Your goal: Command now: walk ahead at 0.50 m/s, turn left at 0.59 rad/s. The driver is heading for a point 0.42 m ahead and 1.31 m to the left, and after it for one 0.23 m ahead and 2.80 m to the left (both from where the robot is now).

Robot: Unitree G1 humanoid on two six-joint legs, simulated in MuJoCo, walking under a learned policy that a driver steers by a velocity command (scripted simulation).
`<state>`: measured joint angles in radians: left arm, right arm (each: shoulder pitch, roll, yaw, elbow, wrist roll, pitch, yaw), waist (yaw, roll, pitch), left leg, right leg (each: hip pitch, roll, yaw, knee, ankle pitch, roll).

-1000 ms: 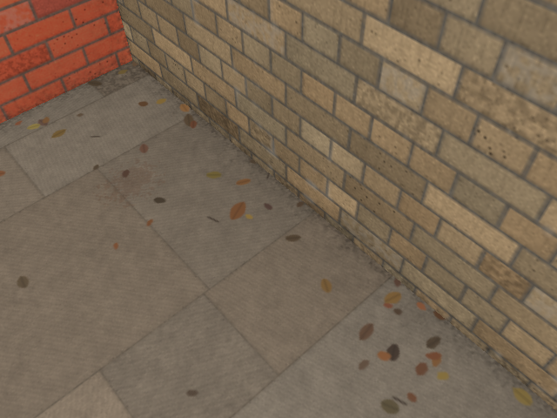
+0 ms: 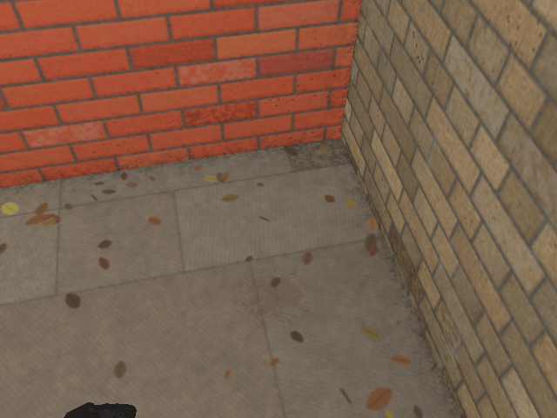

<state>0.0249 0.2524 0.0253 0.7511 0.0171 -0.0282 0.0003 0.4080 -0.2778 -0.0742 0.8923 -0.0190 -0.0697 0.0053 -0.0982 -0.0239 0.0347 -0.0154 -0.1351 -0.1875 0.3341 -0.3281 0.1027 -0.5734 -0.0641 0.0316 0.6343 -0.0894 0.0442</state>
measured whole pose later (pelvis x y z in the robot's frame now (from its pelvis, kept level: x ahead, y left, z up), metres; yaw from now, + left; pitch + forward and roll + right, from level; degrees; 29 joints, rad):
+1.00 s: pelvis +0.50 +0.15 +0.00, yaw +36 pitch +2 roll -1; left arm 0.08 0.28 0.04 0.72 0.03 -0.01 -0.01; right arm 0.44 -0.28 -0.06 0.89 -0.02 -0.05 0.00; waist -0.08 -0.03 0.01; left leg 0.00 -0.17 -0.18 0.27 -0.27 0.15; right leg -0.68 -0.08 0.02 0.77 -0.07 0.07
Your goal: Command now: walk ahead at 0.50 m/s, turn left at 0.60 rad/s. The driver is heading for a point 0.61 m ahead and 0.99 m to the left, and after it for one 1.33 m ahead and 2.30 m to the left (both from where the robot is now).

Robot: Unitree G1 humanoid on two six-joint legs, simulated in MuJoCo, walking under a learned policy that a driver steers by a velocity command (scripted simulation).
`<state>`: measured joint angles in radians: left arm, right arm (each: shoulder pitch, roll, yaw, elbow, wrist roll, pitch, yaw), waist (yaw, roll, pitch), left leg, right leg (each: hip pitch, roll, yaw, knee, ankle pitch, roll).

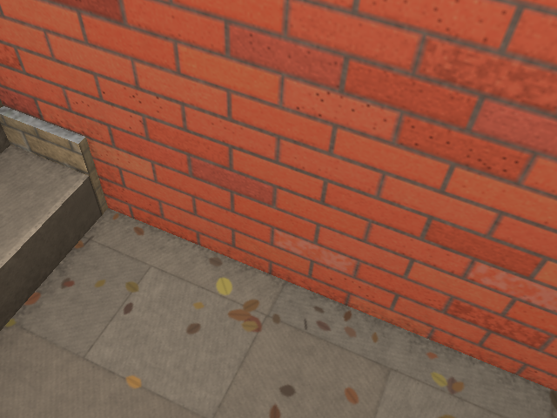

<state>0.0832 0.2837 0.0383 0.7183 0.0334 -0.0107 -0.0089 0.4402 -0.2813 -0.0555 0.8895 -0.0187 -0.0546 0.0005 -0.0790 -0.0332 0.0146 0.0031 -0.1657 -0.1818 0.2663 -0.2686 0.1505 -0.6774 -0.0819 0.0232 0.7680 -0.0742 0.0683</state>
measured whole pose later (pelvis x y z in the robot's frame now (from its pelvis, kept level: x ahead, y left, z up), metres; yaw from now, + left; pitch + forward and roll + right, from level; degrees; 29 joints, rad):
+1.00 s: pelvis +0.48 +0.15 +0.00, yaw +36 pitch +2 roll +0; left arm 0.03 0.25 0.02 0.74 0.02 -0.05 0.04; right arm 0.31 -0.29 -0.05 0.86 -0.01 -0.04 0.00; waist -0.08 -0.01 0.06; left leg -0.16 -0.19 -0.17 0.34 -0.19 0.12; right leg -0.49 -0.04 0.04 0.60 -0.17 0.04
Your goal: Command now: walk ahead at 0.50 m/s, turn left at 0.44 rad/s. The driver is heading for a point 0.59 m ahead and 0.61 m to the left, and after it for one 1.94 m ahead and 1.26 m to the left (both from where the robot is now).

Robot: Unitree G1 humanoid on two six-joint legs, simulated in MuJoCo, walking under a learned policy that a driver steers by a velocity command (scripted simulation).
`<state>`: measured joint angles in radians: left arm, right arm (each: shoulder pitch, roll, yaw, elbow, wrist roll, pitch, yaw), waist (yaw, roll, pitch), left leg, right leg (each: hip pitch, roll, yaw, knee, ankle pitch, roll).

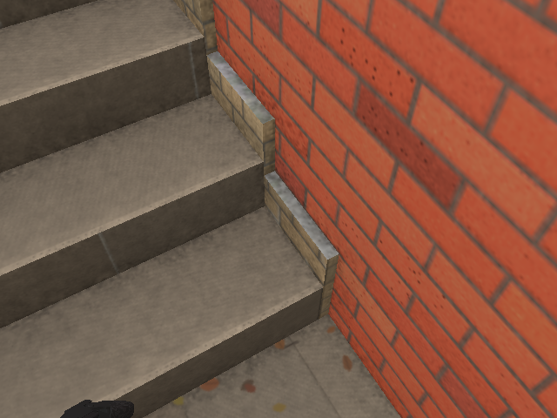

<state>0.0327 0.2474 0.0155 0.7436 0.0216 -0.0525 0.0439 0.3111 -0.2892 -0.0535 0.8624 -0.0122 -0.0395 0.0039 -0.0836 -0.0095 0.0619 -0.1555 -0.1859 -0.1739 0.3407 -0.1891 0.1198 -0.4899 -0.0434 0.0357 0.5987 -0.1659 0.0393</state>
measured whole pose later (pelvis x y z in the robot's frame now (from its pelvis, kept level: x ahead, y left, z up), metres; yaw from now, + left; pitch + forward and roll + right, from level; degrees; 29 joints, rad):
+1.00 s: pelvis +0.25 +0.11 +0.01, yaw +17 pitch +2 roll +1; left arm 0.24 0.28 0.04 0.82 0.05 -0.06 0.06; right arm 0.15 -0.27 -0.04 0.82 -0.02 -0.01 0.02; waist 0.01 0.03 0.04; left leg -0.48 0.01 -0.01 0.90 -0.35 0.03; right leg -0.10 -0.08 -0.16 0.29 -0.20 0.01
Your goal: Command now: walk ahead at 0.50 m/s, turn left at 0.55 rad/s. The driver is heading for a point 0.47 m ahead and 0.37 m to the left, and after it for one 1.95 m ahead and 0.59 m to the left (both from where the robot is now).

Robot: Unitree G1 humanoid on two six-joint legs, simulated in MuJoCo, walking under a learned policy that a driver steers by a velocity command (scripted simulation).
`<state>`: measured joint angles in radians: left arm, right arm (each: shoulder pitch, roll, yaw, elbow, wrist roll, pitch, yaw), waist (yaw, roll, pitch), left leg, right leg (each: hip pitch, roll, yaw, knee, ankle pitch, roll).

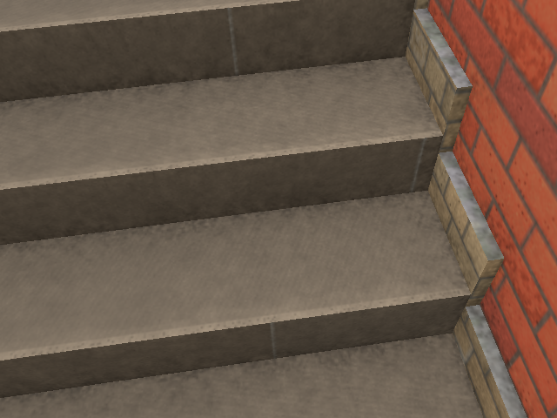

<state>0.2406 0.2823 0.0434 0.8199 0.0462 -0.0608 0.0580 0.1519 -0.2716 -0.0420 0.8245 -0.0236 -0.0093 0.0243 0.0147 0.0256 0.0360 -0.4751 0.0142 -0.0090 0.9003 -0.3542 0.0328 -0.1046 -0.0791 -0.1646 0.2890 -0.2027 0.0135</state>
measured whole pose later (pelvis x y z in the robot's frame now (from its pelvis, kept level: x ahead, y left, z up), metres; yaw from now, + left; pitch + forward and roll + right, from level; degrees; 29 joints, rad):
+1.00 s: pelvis +0.39 +0.21 +0.15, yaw +35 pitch +3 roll +1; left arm 0.47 0.18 0.06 0.91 0.06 -0.12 0.02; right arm 0.01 -0.13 -0.04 0.58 -0.04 0.03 -0.01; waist 0.02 0.05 0.01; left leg -1.23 -0.06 -0.10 2.01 -0.37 0.12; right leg -0.06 -0.10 -0.26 0.42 -0.39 0.02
